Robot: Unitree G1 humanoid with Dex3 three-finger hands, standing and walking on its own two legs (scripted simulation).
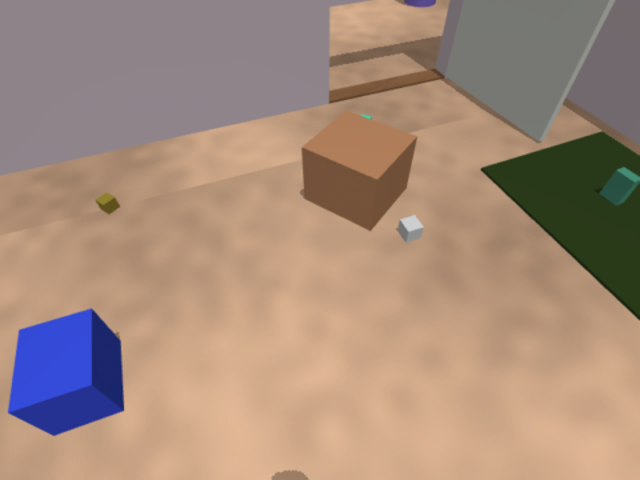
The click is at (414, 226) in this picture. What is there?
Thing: small box
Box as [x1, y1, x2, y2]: [398, 215, 423, 241]
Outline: 414,215 400,219 398,231 405,241 418,238 421,235 423,227
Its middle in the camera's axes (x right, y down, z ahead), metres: +0.37 -0.06 +1.64
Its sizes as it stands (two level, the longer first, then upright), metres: 0.075 0.072 0.068
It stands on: the floor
